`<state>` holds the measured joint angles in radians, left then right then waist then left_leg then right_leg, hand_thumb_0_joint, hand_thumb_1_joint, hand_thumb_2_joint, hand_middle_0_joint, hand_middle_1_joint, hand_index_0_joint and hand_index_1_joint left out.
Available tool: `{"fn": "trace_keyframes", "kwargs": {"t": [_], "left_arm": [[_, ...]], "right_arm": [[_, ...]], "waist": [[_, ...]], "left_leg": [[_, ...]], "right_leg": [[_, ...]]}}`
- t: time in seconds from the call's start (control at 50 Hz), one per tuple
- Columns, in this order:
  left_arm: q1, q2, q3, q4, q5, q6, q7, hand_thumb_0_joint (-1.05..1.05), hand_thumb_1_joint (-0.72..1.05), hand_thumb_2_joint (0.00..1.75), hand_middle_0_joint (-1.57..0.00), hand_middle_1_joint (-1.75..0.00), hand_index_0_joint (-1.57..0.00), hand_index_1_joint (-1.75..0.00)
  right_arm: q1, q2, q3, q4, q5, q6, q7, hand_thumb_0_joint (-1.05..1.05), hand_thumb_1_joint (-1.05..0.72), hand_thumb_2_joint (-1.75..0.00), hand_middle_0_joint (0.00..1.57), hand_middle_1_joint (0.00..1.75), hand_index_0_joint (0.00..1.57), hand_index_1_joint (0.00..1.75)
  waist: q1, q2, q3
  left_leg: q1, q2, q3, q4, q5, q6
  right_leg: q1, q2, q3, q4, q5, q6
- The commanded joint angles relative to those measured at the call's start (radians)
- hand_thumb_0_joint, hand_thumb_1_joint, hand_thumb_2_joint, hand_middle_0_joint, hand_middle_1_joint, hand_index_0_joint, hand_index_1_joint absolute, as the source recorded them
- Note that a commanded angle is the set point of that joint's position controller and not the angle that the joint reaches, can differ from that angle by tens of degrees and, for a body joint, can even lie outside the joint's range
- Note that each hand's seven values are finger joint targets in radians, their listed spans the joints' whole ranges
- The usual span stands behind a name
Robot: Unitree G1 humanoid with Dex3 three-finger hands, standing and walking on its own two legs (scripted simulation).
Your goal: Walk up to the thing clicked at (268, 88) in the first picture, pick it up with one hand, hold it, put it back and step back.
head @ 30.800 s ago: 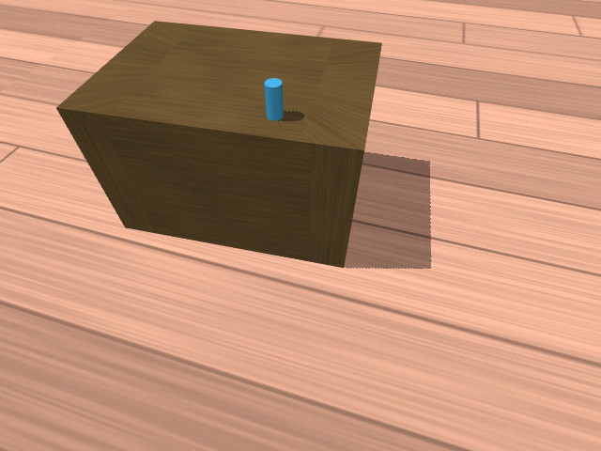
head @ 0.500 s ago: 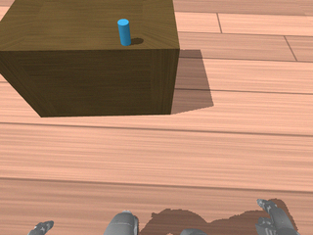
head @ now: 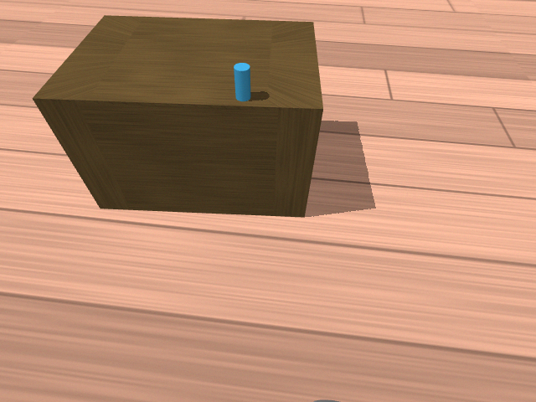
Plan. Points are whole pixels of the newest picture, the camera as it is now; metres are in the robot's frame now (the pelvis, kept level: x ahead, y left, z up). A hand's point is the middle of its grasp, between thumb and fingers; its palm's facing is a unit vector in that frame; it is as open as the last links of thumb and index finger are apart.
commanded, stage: step back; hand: left
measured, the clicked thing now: (242, 82) +1.04 +0.10 -0.11
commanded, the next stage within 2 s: stand in 0.68 s
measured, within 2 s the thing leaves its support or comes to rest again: neither
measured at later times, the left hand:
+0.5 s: hand out of the picture +0.12 +0.28 -0.14, palm faces +0.01 -0.93 -0.36, open 7.4 cm
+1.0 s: hand out of the picture +0.12 +0.26 -0.14, palm faces -0.03 -0.94 -0.33, open 7.4 cm
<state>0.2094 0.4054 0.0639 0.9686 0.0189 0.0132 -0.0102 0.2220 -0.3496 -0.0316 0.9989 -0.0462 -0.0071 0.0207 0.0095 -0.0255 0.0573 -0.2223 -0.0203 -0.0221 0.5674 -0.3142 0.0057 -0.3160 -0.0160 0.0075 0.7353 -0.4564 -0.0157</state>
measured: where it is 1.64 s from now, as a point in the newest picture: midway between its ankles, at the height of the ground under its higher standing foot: outside the picture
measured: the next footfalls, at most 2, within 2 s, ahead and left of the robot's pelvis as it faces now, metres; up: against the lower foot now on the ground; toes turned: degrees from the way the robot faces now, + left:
none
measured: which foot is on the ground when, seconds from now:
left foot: down 0.00-1.00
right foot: down 0.00-1.00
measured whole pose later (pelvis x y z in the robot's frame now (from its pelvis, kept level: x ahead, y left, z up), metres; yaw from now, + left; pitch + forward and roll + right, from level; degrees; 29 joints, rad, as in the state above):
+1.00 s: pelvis +0.02 +0.01 +0.02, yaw -1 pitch -2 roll +0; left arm 0.07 0.34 0.00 1.13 0.01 -0.01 0.00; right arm 0.05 -0.34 -0.01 1.12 -0.01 -0.01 0.01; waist 0.00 -0.01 0.06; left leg -0.09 0.00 0.00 0.32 -0.19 0.00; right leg -0.10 -0.02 0.01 0.32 -0.19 0.02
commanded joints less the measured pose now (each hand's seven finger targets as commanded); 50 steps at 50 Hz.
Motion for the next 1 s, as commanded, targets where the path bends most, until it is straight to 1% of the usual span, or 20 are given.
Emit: {"fn": "trace_keyframes", "kwargs": {"t": [0.0, 0.02, 0.04, 0.06, 0.08, 0.12, 0.16, 0.18, 0.2, 0.22, 0.24, 0.26, 0.34, 0.42, 0.52, 0.64, 0.68, 0.82, 0.9, 0.98], "left_arm": [[0.015, 0.145, 0.040, -0.030, 0.002, -0.060, 0.013, 0.00, 0.90, 0.90, -0.20, -0.30, -0.20, -0.30], [0.029, 0.178, 0.053, -0.019, 0.012, -0.069, 0.022, 0.00, 0.90, 0.90, -0.20, -0.30, -0.20, -0.30], [0.028, 0.255, 0.065, -0.021, 0.017, -0.076, 0.029, 0.00, 0.90, 0.90, -0.20, -0.30, -0.20, -0.30], [-0.030, 0.299, 0.067, -0.038, 0.014, -0.079, 0.025, 0.00, 0.90, 0.90, -0.20, -0.30, -0.20, -0.30], [-0.095, 0.273, 0.059, -0.061, 0.012, -0.078, 0.022, 0.00, 0.90, 0.90, -0.20, -0.30, -0.20, -0.30], [-0.109, 0.229, 0.045, -0.059, 0.009, -0.077, 0.026, 0.00, 0.90, 0.90, -0.20, -0.30, -0.20, -0.30], [-0.144, 0.223, 0.037, -0.055, 0.009, -0.072, 0.021, 0.00, 0.90, 0.90, -0.20, -0.30, -0.20, -0.30], [-0.139, 0.199, 0.027, -0.056, 0.006, -0.068, 0.016, 0.00, 0.90, 0.90, -0.20, -0.30, -0.20, -0.30], [-0.127, 0.162, 0.014, -0.053, 0.000, -0.064, 0.013, 0.00, 0.90, 0.90, -0.20, -0.30, -0.20, -0.30], [-0.111, 0.132, 0.005, -0.046, -0.013, -0.057, 0.010, 0.00, 0.90, 0.90, -0.20, -0.30, -0.20, -0.30], [-0.111, 0.153, 0.013, -0.023, -0.019, -0.052, 0.012, 0.00, 0.90, 0.90, -0.20, -0.30, -0.20, -0.30], [-0.112, 0.156, 0.012, -0.013, -0.010, -0.055, 0.013, 0.00, 0.90, 0.90, -0.20, -0.30, -0.20, -0.30], [-0.092, 0.173, 0.016, 0.022, -0.011, -0.071, 0.018, 0.00, 0.90, 0.90, -0.20, -0.30, -0.20, -0.30], [-0.103, 0.188, 0.016, 0.030, -0.012, -0.073, 0.027, 0.00, 0.90, 0.90, -0.20, -0.30, -0.20, -0.30], [-0.151, 0.173, 0.008, 0.032, -0.008, -0.061, 0.029, 0.00, 0.90, 0.90, -0.20, -0.30, -0.20, -0.30], [-0.172, 0.180, 0.005, 0.039, -0.006, -0.060, 0.029, 0.00, 0.90, 0.90, -0.20, -0.30, -0.20, -0.30], [-0.167, 0.142, -0.014, 0.064, -0.022, -0.053, 0.026, 0.00, 0.90, 0.90, -0.20, -0.30, -0.20, -0.30], [-0.171, 0.149, -0.019, 0.089, -0.018, -0.053, 0.026, 0.00, 0.90, 0.90, -0.20, -0.30, -0.20, -0.30], [-0.182, 0.156, -0.020, 0.103, -0.013, -0.050, 0.025, 0.00, 0.90, 0.90, -0.20, -0.30, -0.20, -0.30], [-0.174, 0.153, -0.022, 0.114, -0.012, -0.050, 0.020, 0.00, 0.90, 0.90, -0.20, -0.30, -0.20, -0.30]], "right_arm": [[-0.143, -0.233, -0.054, -0.097, 0.015, -0.013, -0.017, 0.00, -0.90, -0.90, 0.20, 0.30, 0.20, 0.30], [-0.117, -0.188, -0.042, -0.098, 0.022, -0.011, -0.020, 0.00, -0.90, -0.90, 0.20, 0.30, 0.20, 0.30], [-0.121, -0.163, -0.040, -0.110, 0.029, -0.010, -0.021, 0.00, -0.90, -0.90, 0.20, 0.30, 0.20, 0.30], [-0.099, -0.192, -0.050, -0.088, 0.025, -0.004, -0.030, 0.00, -0.90, -0.90, 0.20, 0.30, 0.20, 0.30], [-0.057, -0.209, -0.055, -0.063, 0.022, -0.006, -0.029, 0.00, -0.90, -0.90, 0.20, 0.30, 0.20, 0.30], [-0.066, -0.198, -0.053, -0.053, 0.026, -0.010, -0.023, 0.00, -0.90, -0.90, 0.20, 0.30, 0.20, 0.30], [-0.018, -0.182, -0.051, -0.027, 0.025, -0.022, -0.021, 0.00, -0.90, -0.90, 0.20, 0.30, 0.20, 0.30], [-0.002, -0.190, -0.056, -0.015, 0.018, -0.027, -0.024, 0.00, -0.90, -0.90, 0.20, 0.30, 0.20, 0.30], [-0.016, -0.208, -0.062, -0.017, 0.010, -0.032, -0.028, 0.00, -0.90, -0.90, 0.20, 0.30, 0.20, 0.30], [-0.072, -0.245, -0.064, -0.030, 0.008, -0.038, -0.029, 0.00, -0.90, -0.90, 0.20, 0.30, 0.20, 0.30], [-0.125, -0.265, -0.063, -0.035, 0.016, -0.035, -0.024, 0.00, -0.90, -0.90, 0.20, 0.30, 0.20, 0.30], [-0.152, -0.261, -0.060, -0.033, 0.011, -0.032, -0.021, 0.00, -0.90, -0.90, 0.20, 0.30, 0.20, 0.30], [-0.166, -0.214, -0.045, -0.020, 0.022, -0.035, -0.026, 0.00, -0.90, -0.90, 0.20, 0.30, 0.20, 0.30], [-0.150, -0.205, -0.048, -0.005, 0.031, -0.030, -0.032, 0.00, -0.90, -0.90, 0.20, 0.30, 0.20, 0.30], [-0.183, -0.202, -0.051, 0.005, 0.028, -0.022, -0.031, 0.00, -0.90, -0.90, 0.20, 0.30, 0.20, 0.30], [-0.198, -0.196, -0.048, 0.015, 0.025, -0.020, -0.030, 0.00, -0.90, -0.90, 0.20, 0.30, 0.20, 0.30], [-0.209, -0.210, -0.039, 0.021, 0.041, -0.029, -0.028, 0.00, -0.90, -0.90, 0.20, 0.30, 0.20, 0.30], [-0.212, -0.201, -0.031, 0.044, 0.042, -0.033, -0.031, 0.00, -0.90, -0.90, 0.20, 0.30, 0.20, 0.30], [-0.227, -0.195, -0.025, 0.053, 0.043, -0.026, -0.030, 0.00, -0.90, -0.90, 0.20, 0.30, 0.20, 0.30], [-0.215, -0.194, -0.021, 0.066, 0.040, -0.027, -0.026, 0.00, -0.90, -0.90, 0.20, 0.30, 0.20, 0.30]], "waist": [[0.049, 0.163, -0.046], [0.049, 0.074, -0.070], [0.047, -0.086, -0.063], [0.030, -0.095, -0.023], [-0.004, -0.045, -0.003], [-0.007, -0.048, 0.004], [-0.036, -0.095, -0.040], [-0.043, -0.077, -0.069], [-0.035, -0.015, -0.087], [-0.007, 0.084, -0.087], [0.018, 0.096, -0.037], [0.020, 0.095, -0.013], [0.023, 0.112, -0.085], [0.008, 0.050, -0.154], [0.003, 0.039, -0.110], [0.002, 0.018, -0.110], [-0.002, 0.025, -0.118], [-0.005, 0.045, -0.161], [-0.007, 0.033, -0.100], [-0.008, 0.037, -0.073]], "left_leg": [[-0.097, 0.166, -0.144, -0.121, 0.036, 0.087], [-0.166, 0.125, -0.108, 0.000, 0.114, 0.048], [-0.264, 0.014, -0.053, 0.114, -0.020, 0.005], [-0.183, 0.009, -0.055, 0.193, -0.251, -0.005], [-0.131, 0.042, -0.066, 0.206, -0.230, -0.007], [-0.130, 0.045, -0.055, 0.143, -0.181, 0.008], [0.005, 0.039, -0.017, -0.057, -0.012, 0.011], [0.088, 0.046, -0.040, -0.138, 0.066, 0.019], [0.131, 0.117, -0.136, -0.187, 0.129, 0.036], [0.070, 0.210, -0.274, -0.251, 0.041, 0.083], [-0.047, 0.244, -0.279, -0.258, -0.050, 0.124], [-0.076, 0.244, -0.261, -0.261, -0.054, 0.120], [-0.021, 0.145, -0.113, -0.171, 0.293, 0.044], [0.062, 0.116, -0.055, -0.086, 0.456, 0.030], [0.059, 0.133, -0.076, -0.139, 0.350, 0.043], [0.053, 0.121, -0.059, -0.156, 0.361, 0.033], [0.141, 0.149, -0.095, -0.201, 0.495, 0.032], [0.204, 0.153, -0.071, -0.241, 0.547, 0.013], [0.156, 0.143, -0.072, -0.290, 0.339, 0.010], [0.121, 0.138, -0.075, -0.321, 0.249, 0.005]], "right_leg": [[0.227, 0.017, -0.018, -0.350, 0.169, -0.008], [0.337, -0.037, 0.097, -0.384, 0.226, -0.016], [0.311, -0.200, 0.357, -0.444, 0.154, -0.091], [0.140, -0.338, 0.465, -0.463, 0.054, -0.193], [0.072, -0.349, 0.443, -0.451, 0.040, -0.223], [0.072, -0.272, 0.320, -0.418, 0.114, -0.170], [0.041, -0.210, 0.203, -0.354, 0.232, -0.115], [0.020, -0.174, 0.155, -0.302, 0.318, -0.079], [-0.009, -0.125, 0.104, -0.237, 0.351, -0.044], [-0.006, -0.043, 0.046, -0.181, 0.218, -0.008], [0.073, -0.010, 0.005, -0.183, 0.070, -0.002], [0.105, -0.014, 0.009, -0.216, 0.071, -0.006], [0.230, -0.070, 0.062, -0.286, 0.391, -0.024], [0.260, -0.109, 0.082, -0.271, 0.594, -0.042], [0.205, -0.093, 0.068, -0.283, 0.481, -0.033], [0.243, -0.104, 0.078, -0.303, 0.500, -0.026], [0.221, -0.102, 0.072, -0.341, 0.585, -0.008], [0.285, -0.109, 0.067, -0.386, 0.615, -0.001], [0.256, -0.109, 0.079, -0.439, 0.467, 0.004], [0.243, -0.109, 0.085, -0.462, 0.386, 0.001]]}}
